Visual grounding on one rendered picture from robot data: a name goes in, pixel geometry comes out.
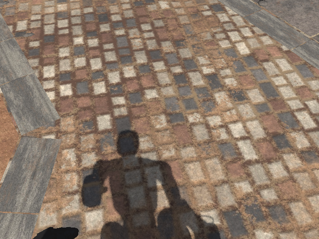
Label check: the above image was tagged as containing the left robot hand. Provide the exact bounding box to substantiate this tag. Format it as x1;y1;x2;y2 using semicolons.
33;227;79;239

